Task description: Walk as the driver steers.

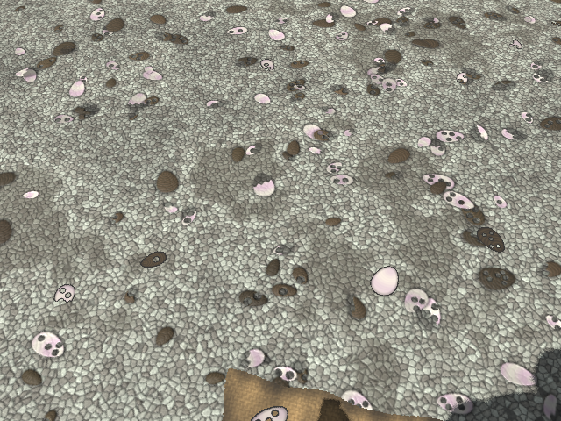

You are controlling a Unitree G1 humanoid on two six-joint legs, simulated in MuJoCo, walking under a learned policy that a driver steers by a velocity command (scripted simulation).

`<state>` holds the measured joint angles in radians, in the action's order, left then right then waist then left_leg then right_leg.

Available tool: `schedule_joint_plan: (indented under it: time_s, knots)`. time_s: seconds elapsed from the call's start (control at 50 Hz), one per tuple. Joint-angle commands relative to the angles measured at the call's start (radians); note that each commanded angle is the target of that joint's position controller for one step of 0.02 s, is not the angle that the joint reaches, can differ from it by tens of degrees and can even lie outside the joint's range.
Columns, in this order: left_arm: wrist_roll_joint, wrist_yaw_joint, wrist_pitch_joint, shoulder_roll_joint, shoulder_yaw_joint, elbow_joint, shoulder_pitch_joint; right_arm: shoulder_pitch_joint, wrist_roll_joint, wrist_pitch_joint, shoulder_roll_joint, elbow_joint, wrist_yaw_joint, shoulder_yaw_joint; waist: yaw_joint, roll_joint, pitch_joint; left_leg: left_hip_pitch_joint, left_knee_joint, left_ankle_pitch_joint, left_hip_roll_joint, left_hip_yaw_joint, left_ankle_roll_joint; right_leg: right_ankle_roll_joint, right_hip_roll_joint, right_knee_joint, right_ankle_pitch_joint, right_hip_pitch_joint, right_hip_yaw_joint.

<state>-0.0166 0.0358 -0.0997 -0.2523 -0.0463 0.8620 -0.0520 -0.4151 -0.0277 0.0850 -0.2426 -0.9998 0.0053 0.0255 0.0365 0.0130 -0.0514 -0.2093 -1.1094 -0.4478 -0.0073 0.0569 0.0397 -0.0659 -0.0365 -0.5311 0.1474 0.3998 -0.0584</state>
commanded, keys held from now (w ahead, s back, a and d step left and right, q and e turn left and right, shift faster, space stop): w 0.18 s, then w+q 0.56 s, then q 0.22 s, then no key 0.04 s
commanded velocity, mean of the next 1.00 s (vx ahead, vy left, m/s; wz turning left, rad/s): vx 0.44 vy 0.00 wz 0.35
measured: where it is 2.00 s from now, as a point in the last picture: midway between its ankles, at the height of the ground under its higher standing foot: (211, 309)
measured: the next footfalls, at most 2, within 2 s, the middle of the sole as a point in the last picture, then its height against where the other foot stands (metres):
left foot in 0.44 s outside the picture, level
right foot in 0.92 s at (274, 307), level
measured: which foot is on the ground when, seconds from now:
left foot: up 0.00-0.42, down 0.44-0.94, up 0.96-1.00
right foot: down 0.00-0.44, up 0.46-0.90, down 0.92-1.00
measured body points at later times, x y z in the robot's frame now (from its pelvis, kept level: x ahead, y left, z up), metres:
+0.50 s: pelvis +0.30 +0.05 -0.01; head +0.33 +0.07 +0.44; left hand +0.27 +0.32 -0.15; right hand +0.51 -0.18 -0.10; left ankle +0.40 +0.14 -0.73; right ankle +0.11 -0.09 -0.67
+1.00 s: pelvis +0.57 +0.07 +0.00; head +0.61 +0.08 +0.44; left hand +0.68 +0.38 -0.08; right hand +0.73 -0.19 -0.12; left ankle +0.41 +0.14 -0.67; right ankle +0.72 +0.01 -0.73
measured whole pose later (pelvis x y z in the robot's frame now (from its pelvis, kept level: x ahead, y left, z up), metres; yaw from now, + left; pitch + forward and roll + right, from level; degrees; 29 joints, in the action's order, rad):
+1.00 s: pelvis +0.57 +0.07 +0.00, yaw +24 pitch +3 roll -1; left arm 0.02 0.00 -0.10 -0.27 -0.04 0.73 -0.01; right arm -0.33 -0.02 0.01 -0.31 -0.75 0.03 0.07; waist 0.07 0.02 -0.04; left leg -0.32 -1.04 -0.59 0.12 0.18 -0.01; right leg -0.02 -0.04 -0.50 0.08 0.47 0.01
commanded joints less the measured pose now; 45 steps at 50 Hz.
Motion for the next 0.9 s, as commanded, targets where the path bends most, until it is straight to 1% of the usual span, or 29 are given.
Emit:
schedule_joint_plan:
  time_s: [0.02,0.04,0.06,0.08,0.14,0.18,0.22,0.26,0.34,0.38,0.4,0.42,0.44,0.46,0.48,0.5,0.52,0.54,0.56,0.58,0.6,0.62,0.66,0.72,0.76,0.82,0.86,0.88,0.9]
  knots:
    - [0.018,0.002,-0.012,-0.09,-0.019,-0.001,-0.097,0.052,-0.004,0.037,-0.126,0.091,0.009,0.037,-0.05,-0.056,0.059,-0.398,-0.128,0.155,-0.117,0.032,0.019,-0.164,0.282,0.347,0.021,-0.312,0.393]
    - [0.025,0.005,-0.015,-0.075,-0.015,0.006,-0.086,0.023,0.002,0.024,-0.099,0.087,0.009,0.036,-0.02,-0.078,0.063,-0.338,-0.1,0.18,-0.137,0.036,0.015,-0.16,0.255,0.374,-0.004,-0.251,0.338]
    - [0.021,0.007,-0.018,-0.072,-0.014,0.015,-0.091,0.01,0.004,0.012,-0.076,0.085,0.009,0.035,-0.007,-0.085,0.057,-0.318,-0.073,0.184,-0.144,0.029,0.008,-0.167,0.242,0.397,-0.02,-0.215,0.302]
    - [0.017,0.005,-0.021,-0.078,-0.013,0.028,-0.105,0.018,0.006,0.003,-0.069,0.091,0.01,0.035,0.0,-0.084,0.04,-0.322,-0.046,0.188,-0.151,0.018,-0.001,-0.174,0.236,0.415,-0.044,-0.181,0.269]
    - [0.018,-0.016,-0.023,-0.125,-0.02,0.055,-0.161,0.151,0.021,-0.006,-0.089,0.149,0.014,0.041,-0.018,-0.061,-0.018,-0.433,0.105,0.314,-0.166,0.005,-0.038,-0.188,0.234,0.455,-0.086,-0.171,0.222]
    - [0.015,-0.028,-0.017,-0.137,-0.021,0.065,-0.197,0.235,0.025,0.001,-0.082,0.177,0.009,0.038,-0.042,-0.051,-0.027,-0.457,0.259,0.439,-0.156,-0.008,-0.046,-0.17,0.215,0.455,-0.125,-0.198,0.182]
    - [0.014,-0.036,-0.014,-0.154,-0.022,0.071,-0.223,0.303,0.019,0.008,-0.062,0.193,-0.003,0.028,-0.067,-0.053,-0.024,-0.415,0.405,0.551,-0.127,-0.041,-0.04,-0.143,0.195,0.457,-0.153,-0.216,0.115]
    - [0.009,-0.039,-0.013,-0.167,-0.023,0.091,-0.272,0.37,0.011,0.009,-0.056,0.213,-0.015,0.02,-0.096,-0.045,-0.027,-0.396,0.474,0.597,-0.105,-0.06,-0.035,-0.135,0.21,0.46,-0.143,-0.264,0.085]
    - [0.007,-0.041,0.01,-0.166,-0.027,0.123,-0.327,0.457,0.001,0.009,-0.072,0.271,-0.043,0.016,-0.112,-0.032,-0.042,-0.481,0.544,0.507,-0.084,-0.037,0.011,-0.114,0.281,0.393,-0.206,-0.47,0.048]
    - [0.008,-0.044,0.026,-0.182,-0.033,0.117,-0.312,0.452,0.002,0.011,-0.09,0.291,-0.059,0.02,-0.091,-0.05,-0.022,-0.454,0.554,0.411,-0.058,-0.064,0.041,-0.092,0.299,0.314,-0.37,-0.535,0.024]
    - [0.01,-0.047,0.033,-0.195,-0.037,0.108,-0.295,0.413,0.004,0.009,-0.11,0.291,-0.063,0.03,-0.064,-0.07,0.013,-0.381,0.55,0.361,-0.027,-0.095,0.059,-0.08,0.297,0.24,-0.553,-0.547,0.006]
    - [0.014,-0.051,0.043,-0.202,-0.038,0.097,-0.278,0.315,0.006,0.006,-0.142,0.273,-0.064,0.048,-0.007,-0.082,0.079,-0.246,0.556,0.341,0.015,-0.13,0.08,-0.061,0.281,0.096,-0.732,-0.538,-0.023]
    - [0.021,-0.058,0.053,-0.19,-0.032,0.081,-0.275,0.154,0.004,0.002,-0.194,0.231,-0.058,0.079,0.065,-0.062,0.17,-0.025,0.58,0.366,0.05,-0.13,0.111,-0.028,0.236,-0.125,-0.772,-0.456,-0.067]
    - [0.034,-0.058,0.04,-0.13,-0.007,0.04,-0.335,0.01,0.014,-0.005,-0.303,0.214,-0.046,0.113,0.076,0.084,0.303,0.371,0.568,0.343,-0.158,0.218,0.233,0.028,0.155,-0.496,-0.478,-0.092,-0.095]
    - [0.049,-0.038,0.004,-0.035,0.029,0.039,-0.395,-0.015,0.003,-0.005,-0.309,0.209,-0.048,0.109,0.03,0.237,0.415,0.612,0.73,0.163,-0.327,0.7,0.36,0.065,-0.032,-0.745,0.387,0.231,0.034]
    - [0.006,-0.023,-0.031,-0.146,0.0,0.022,-0.292,-0.019,0.009,-0.004,-0.222,0.214,-0.044,0.084,0.073,0.163,0.371,0.604,0.799,0.099,-0.311,0.697,0.316,0.037,0.017,-0.83,0.391,0.347,0.166]
    - [-0.02,-0.019,-0.053,-0.175,-0.006,-0.013,-0.204,0.049,0.015,-0.001,-0.199,0.229,-0.039,0.078,0.062,0.116,0.23,0.473,0.816,0.179,-0.281,0.558,0.278,0.018,0.062,-0.805,0.297,0.396,0.155]
    - [-0.01,-0.025,-0.062,-0.17,-0.006,-0.022,-0.162,0.117,0.019,0.001,-0.185,0.25,-0.037,0.074,0.032,0.016,0.16,0.328,0.834,0.29,-0.243,0.453,0.261,0.015,0.1,-0.736,0.222,0.364,0.146]
    - [0.007,-0.032,-0.057,-0.17,-0.014,-0.022,-0.162,0.168,0.028,0.003,-0.163,0.27,-0.037,0.067,-0.009,-0.013,0.118,0.203,0.854,0.407,-0.215,0.377,0.248,0.023,0.131,-0.657,0.176,0.295,0.148]
    - [0.016,-0.034,-0.045,-0.164,-0.019,-0.025,-0.175,0.193,0.035,0.004,-0.147,0.284,-0.036,0.062,-0.04,0.003,0.111,0.132,0.877,0.464,-0.189,0.341,0.245,0.033,0.146,-0.615,0.157,0.232,0.156]
    - [0.021,-0.035,-0.032,-0.15,-0.02,-0.03,-0.185,0.199,0.031,0.003,-0.148,0.289,-0.034,0.062,-0.054,0.013,0.103,0.089,0.895,0.494,-0.175,0.315,0.249,0.049,0.148,-0.571,0.15,0.208,0.151]
    - [0.027,-0.038,-0.021,-0.134,-0.019,-0.035,-0.185,0.191,0.024,0.004,-0.155,0.289,-0.029,0.064,-0.061,0.019,0.093,0.049,0.905,0.528,-0.165,0.283,0.254,0.069,0.146,-0.53,0.136,0.197,0.139]
    - [0.036,-0.044,-0.008,-0.121,-0.017,-0.066,-0.122,0.157,0.017,0.003,-0.185,0.284,-0.014,0.073,-0.05,0.023,0.062,0.001,0.922,0.555,-0.143,0.236,0.252,0.106,0.132,-0.408,0.045,0.22,0.121]
    - [0.033,-0.042,-0.011,-0.097,-0.01,-0.11,0.001,0.107,0.011,-0.006,-0.2,0.273,0.005,0.08,-0.009,0.041,0.041,-0.039,0.912,0.486,-0.086,0.184,0.201,0.124,0.09,-0.164,-0.163,0.18,0.115]
    - [0.027,-0.037,-0.017,-0.088,-0.006,-0.137,0.067,0.08,0.01,-0.014,-0.206,0.264,0.009,0.082,0.015,0.061,0.029,-0.065,0.889,0.488,-0.068,0.178,0.167,0.12,0.053,-0.043,-0.26,0.118,0.1]
    - [0.024,-0.03,-0.022,-0.11,-0.013,-0.174,0.105,0.033,0.005,-0.033,-0.2,0.243,0.017,0.084,0.023,0.084,0.052,-0.004,0.789,0.586,-0.073,0.224,0.125,0.103,0.008,0.04,-0.28,0.065,0.114]
    - [0.024,-0.025,-0.025,-0.139,-0.024,-0.175,0.085,0.045,0.008,-0.049,-0.194,0.254,0.029,0.085,0.003,0.098,0.073,0.065,0.702,0.606,-0.089,0.288,0.107,0.086,0.002,0.077,-0.22,0.042,0.142]
    - [0.025,-0.025,-0.028,-0.155,-0.03,-0.167,0.051,0.066,0.011,-0.055,-0.19,0.267,0.035,0.085,-0.017,0.11,0.087,0.09,0.65,0.632,-0.09,0.317,0.098,0.072,0.006,0.09,-0.189,0.013,0.148]
    - [0.03,-0.028,-0.034,-0.167,-0.036,-0.151,-0.014,0.102,0.011,-0.059,-0.179,0.287,0.037,0.082,-0.056,0.111,0.116,0.093,0.571,0.645,-0.062,0.316,0.074,0.052,0.019,0.142,-0.234,-0.068,0.134]
Velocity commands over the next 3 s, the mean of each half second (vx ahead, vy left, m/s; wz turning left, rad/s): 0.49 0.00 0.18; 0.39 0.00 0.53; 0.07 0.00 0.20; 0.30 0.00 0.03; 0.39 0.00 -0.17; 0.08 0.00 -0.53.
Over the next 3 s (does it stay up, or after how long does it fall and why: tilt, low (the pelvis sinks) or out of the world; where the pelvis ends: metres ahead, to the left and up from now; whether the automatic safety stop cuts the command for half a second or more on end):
stays up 1.08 0.35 0.01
